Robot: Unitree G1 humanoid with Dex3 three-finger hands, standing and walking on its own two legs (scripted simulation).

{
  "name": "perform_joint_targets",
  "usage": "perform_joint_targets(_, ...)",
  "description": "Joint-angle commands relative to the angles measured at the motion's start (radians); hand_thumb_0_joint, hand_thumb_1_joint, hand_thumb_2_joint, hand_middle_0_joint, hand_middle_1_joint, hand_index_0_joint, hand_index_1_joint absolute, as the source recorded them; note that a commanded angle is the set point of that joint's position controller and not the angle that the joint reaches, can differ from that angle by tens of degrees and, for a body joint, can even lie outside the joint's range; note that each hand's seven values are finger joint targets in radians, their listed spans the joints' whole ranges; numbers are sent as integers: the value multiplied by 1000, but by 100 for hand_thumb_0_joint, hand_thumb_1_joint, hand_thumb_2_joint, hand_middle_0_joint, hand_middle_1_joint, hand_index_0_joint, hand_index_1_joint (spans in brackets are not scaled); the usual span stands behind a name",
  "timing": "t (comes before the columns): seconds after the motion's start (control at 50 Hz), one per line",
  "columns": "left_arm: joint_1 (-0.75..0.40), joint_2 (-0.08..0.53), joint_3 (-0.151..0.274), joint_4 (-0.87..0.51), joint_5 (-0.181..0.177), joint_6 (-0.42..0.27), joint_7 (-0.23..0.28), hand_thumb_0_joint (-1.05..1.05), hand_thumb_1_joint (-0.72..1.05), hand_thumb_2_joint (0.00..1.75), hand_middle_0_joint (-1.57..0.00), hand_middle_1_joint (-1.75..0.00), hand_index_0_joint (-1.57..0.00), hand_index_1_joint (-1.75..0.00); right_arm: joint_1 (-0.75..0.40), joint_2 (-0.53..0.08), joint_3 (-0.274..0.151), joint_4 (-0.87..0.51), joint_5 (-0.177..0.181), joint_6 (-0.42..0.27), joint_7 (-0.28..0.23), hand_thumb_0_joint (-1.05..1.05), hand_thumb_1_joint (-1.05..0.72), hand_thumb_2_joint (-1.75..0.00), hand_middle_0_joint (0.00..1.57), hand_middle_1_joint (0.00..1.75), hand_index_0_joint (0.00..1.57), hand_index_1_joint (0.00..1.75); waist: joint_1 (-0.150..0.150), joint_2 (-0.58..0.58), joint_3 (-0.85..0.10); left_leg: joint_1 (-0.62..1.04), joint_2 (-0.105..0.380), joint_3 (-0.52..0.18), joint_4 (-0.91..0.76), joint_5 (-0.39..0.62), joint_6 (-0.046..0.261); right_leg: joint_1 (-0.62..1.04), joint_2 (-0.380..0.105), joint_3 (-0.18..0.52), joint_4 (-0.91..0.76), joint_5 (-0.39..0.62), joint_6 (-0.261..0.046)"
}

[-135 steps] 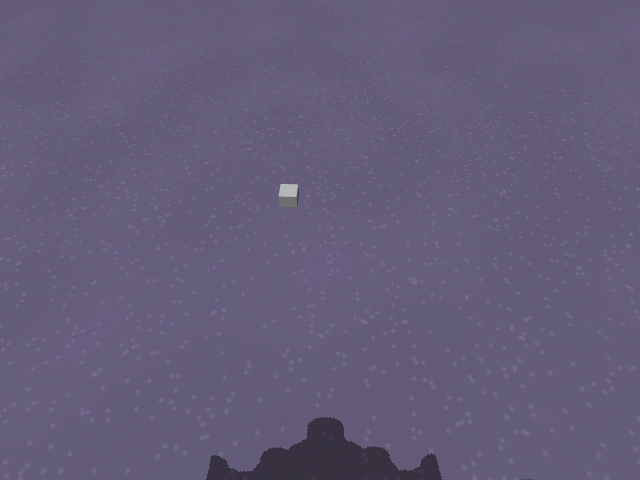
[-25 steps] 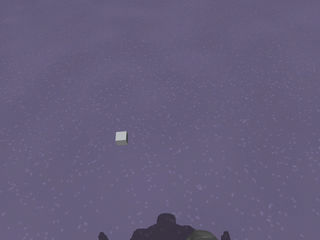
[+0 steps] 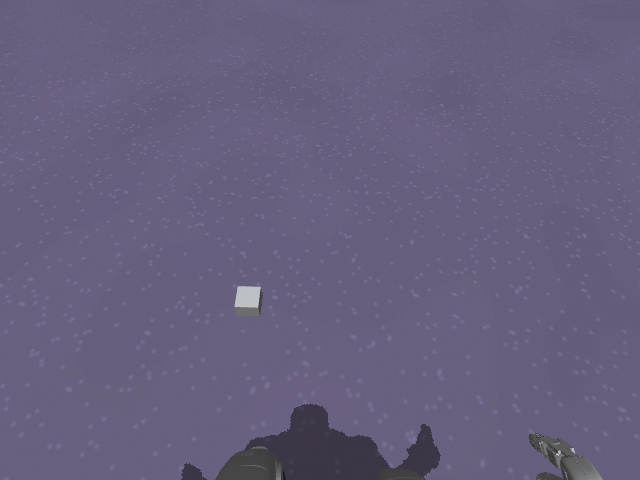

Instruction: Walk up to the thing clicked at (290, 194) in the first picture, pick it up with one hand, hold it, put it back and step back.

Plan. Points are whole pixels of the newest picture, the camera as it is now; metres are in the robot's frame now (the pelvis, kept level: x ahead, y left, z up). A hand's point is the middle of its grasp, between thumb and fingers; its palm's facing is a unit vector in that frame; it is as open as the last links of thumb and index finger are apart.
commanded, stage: walk up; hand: left
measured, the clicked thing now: (248, 301) +0.71 +0.24 -0.72
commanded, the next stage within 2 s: none
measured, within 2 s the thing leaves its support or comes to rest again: neither
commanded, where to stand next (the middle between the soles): +0.30 +0.01 m, yaw -2 degrees
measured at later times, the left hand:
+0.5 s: hand (133, 408) +0.21 +0.27 -0.10, palm faces -0.03 -0.89 -0.45, open 7.4 cm
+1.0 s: hand (146, 350) +0.31 +0.29 -0.15, palm faces -0.09 -0.91 -0.41, open 7.4 cm
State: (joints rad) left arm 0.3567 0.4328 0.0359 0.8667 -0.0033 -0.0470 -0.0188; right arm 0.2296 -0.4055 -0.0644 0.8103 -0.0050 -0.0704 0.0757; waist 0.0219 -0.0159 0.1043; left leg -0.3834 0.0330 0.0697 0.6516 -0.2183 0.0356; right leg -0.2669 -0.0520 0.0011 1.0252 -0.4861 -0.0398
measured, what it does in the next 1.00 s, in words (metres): walks ahead: right foot, then left foot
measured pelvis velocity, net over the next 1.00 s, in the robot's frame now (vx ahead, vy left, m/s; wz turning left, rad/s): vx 0.25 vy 0.01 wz -0.05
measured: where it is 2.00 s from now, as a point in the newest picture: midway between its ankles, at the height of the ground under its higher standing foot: (310, 441)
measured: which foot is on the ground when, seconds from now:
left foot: down 0.00-0.34, up 0.36-0.64, down 0.66-1.00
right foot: up 0.00-0.30, down 0.32-0.68, up 0.70-0.94, down 0.96-1.00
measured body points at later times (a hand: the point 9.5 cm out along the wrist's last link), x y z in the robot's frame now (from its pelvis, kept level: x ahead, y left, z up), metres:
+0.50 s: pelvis +0.16 -0.01 +0.01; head +0.19 -0.05 +0.46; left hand +0.21 +0.31 -0.07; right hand +0.23 -0.33 -0.12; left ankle +0.19 +0.12 -0.67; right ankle +0.19 -0.15 -0.72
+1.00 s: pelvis +0.25 +0.01 +0.00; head +0.28 +0.01 +0.45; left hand +0.31 +0.34 -0.12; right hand +0.31 -0.31 -0.11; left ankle +0.30 +0.14 -0.72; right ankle +0.27 -0.11 -0.72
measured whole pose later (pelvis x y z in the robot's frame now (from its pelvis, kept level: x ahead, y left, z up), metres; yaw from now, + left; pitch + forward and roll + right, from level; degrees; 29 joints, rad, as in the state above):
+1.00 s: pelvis +0.25 +0.01 +0.00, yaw -3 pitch -2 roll -1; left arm 0.27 0.40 0.04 0.95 0.03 -0.03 0.00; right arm 0.22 -0.42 -0.02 0.90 0.00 -0.02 0.02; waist -0.01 0.02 0.09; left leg -0.38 0.07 0.04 0.72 -0.32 -0.01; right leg -0.32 -0.02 -0.05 0.68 -0.32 -0.01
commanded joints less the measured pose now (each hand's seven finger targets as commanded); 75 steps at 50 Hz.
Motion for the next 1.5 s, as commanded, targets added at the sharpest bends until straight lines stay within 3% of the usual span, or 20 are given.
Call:
perform_joint_targets(0.0, 57, 211, 61, -60, -12, -37, 8, 0, 90, 90, -20, -30, -20, -30, 103, -256, -73, -54, 13, -16, -43, 0, -90, -90, 20, 30, 20, 30, -39, 131, -52, 255, 273, -356, -356, 28, 179, -331, -32, 94, 132, 98, -19)
perform_joint_targets(0.12, 14, 172, 64, -63, 14, -26, -26, 0, 90, 90, -20, -30, -20, -30, 91, -268, -69, -78, -3, -25, -38, 0, -90, -90, 20, 30, 20, 30, -43, 190, -20, 143, 244, -206, -395, -37, 225, -233, -63, -13, -169, 159, 33)
perform_joint_targets(0.22, 10, 175, 77, -49, 14, -43, -31, 0, 90, 90, -20, -30, -20, -30, 39, -273, -67, -105, 0, -12, -27, 0, -90, -90, 20, 30, 20, 30, -14, 162, -36, 32, 215, -181, -343, -225, 186, -49, -18, -43, -363, 275, 18)
perform_joint_targets(0.28, 115, 211, 98, -14, 25, -66, -11, 0, 90, 90, -20, -30, -20, -30, 56, -198, -39, -115, -4, 3, -25, 0, -90, -90, 20, 30, 20, 30, 47, -7, -119, -65, 120, -81, -31, -141, 110, 247, 36, -50, -517, 242, 2)
perform_joint_targets(0.32, 178, 348, 124, -40, 22, -85, 10, 0, 90, 90, -20, -30, -20, -30, 96, -133, -13, -128, -3, 8, -30, 0, -90, -90, 20, 30, 20, 30, 66, -255, -111, -342, -69, -16, 427, -315, 7, 333, -370, 633, -789, 33, -175)
perform_joint_targets(0.34, 125, 350, 116, -51, 6, -77, 9, 0, 90, 90, -20, -30, -20, -30, 52, -222, -40, -110, -15, 19, -45, 0, -90, -90, 20, 30, 20, 30, 53, -136, -52, -336, 14, -121, 475, -327, 3, 224, -424, 673, -768, 39, -252)
perform_joint_targets(0.42, 27, 270, 93, -71, -1, -73, 19, 0, 90, 90, -20, -30, -20, -30, 118, -223, -50, -37, 1, 27, -32, 0, -90, -90, 20, 30, 20, 30, -5, -133, -54, -221, 59, -132, 373, -170, -13, 138, -241, 273, -718, 281, -180)
perform_joint_targets(0.56, -35, 243, 60, -100, 12, -52, 25, 0, 90, 90, -20, -30, -20, -30, 59, -146, -38, -13, -2, 31, -34, 0, -90, -90, 20, 30, 20, 30, -11, -171, -97, 53, 19, -20, 60, -3, -33, -24, -189, 51, -554, 707, -163)
perform_joint_targets(0.62, -80, 196, 37, -94, 0, -22, 32, 0, 90, 90, -20, -30, -20, -30, 110, -169, -46, 43, -4, 15, -55, 0, -90, -90, 20, 30, 20, 30, -60, -54, -134, 258, -26, 2, -127, 180, -7, -122, -98, -16, -341, 495, -80)
perform_joint_targets(0.64, -41, 138, 18, -93, -3, -14, 31, 0, 90, 90, -20, -30, -20, -30, 129, -239, -61, 49, -11, 11, -63, 0, -90, -90, 20, 30, 20, 30, -58, 105, -156, 326, 112, -165, -167, 236, 25, -213, -32, -37, -238, 279, -33)
perform_joint_targets(0.66, 7, 129, 16, -110, -5, -8, 25, 0, 90, 90, -20, -30, -20, -30, 170, -324, -83, 21, -11, 2, -58, 0, -90, -90, 20, 30, 20, 30, -58, 201, -181, 332, 309, -501, -292, -35, 135, -290, 66, -43, -78, -60, -5)
perform_joint_targets(0.68, 9, 207, 37, -69, 5, 6, 38, 0, 90, 90, -20, -30, -20, -30, 155, -387, -102, 26, 4, 6, -56, 0, -90, -90, 20, 30, 20, 30, -77, 206, -159, 273, 384, -633, -369, -275, 237, -310, 30, 18, 44, -146, -13)
perform_joint_targets(0.7, 7, 230, 43, -53, 9, 8, 38, 0, 90, 90, -20, -30, -20, -30, 103, -352, -97, 12, 2, 10, -60, 0, -90, -90, 20, 30, 20, 30, -57, 164, -111, 243, 364, -602, -373, -328, 239, -338, 4, 47, 84, -103, -10)
perform_joint_targets(0.76, 39, 222, 53, 3, 11, 7, 25, 0, 90, 90, -20, -30, -20, -30, 16, -295, -67, 2, -6, 7, -68, 0, -90, -90, 20, 30, 20, 30, -15, 207, -64, 124, 260, -381, -341, -268, 178, -267, -41, 38, -28, -2, -5)
perform_joint_targets(0.9, 35, 151, 64, 55, 31, 3, 24, 0, 90, 90, -20, -30, -20, -30, -72, -230, -23, -8, -4, 22, -69, 0, -90, -90, 20, 30, 20, 30, 18, 147, -128, -41, 196, -198, -147, -22, 118, 91, 31, -44, -444, 202, 1)
perform_joint_targets(0.92, 13, 165, 66, 49, 37, -2, 28, 0, 90, 90, -20, -30, -20, -30, -64, -186, -5, -4, 4, 25, -70, 0, -90, -90, 20, 30, 20, 30, 24, 89, -130, -69, 164, -169, -105, -53, 69, 123, 12, 0, -518, 218, -18)
perform_joint_targets(0.96, -105, 262, 71, 12, 35, -16, 30, 0, 90, 90, -20, -30, -20, -30, -56, -125, 15, 10, 15, 30, -76, 0, -90, -90, 20, 30, 20, 30, -20, -136, -83, -71, -8, -44, 79, -207, -21, -14, -273, 416, -708, 175, -150)
perform_joint_targets(0.98, -179, 263, 64, 2, 27, -12, 23, 0, 90, 90, -20, -30, -20, -30, -42, -172, -1, 48, 12, 30, -85, 0, -90, -90, 20, 30, 20, 30, -34, -110, -73, 59, 9, -65, 97, -263, -17, -99, -277, 371, -644, 276, -190)
perform_joint_targets(1.08, -187, 178, 30, 50, 5, 5, 19, 0, 90, 90, -20, -30, -20, -30, -60, -224, 3, 121, 14, 8, -81, 0, -90, -90, 20, 30, 20, 30, -19, -46, -151, 166, 109, -189, -121, 146, 39, -16, -51, 65, -511, 354, -18)
perform_joint_targets(1.48, -355, 136, 11, 200, 2, 25, 16, 0, 90, 90, -20, -30, -20, -30, -200, -174, 33, 268, 4, 21, -83, 0, -90, -90, 20, 30, 20, 30, -21, 20, -133, 235, 99, -143, -321, 192, -11, 135, -73, 45, -708, 377, 14)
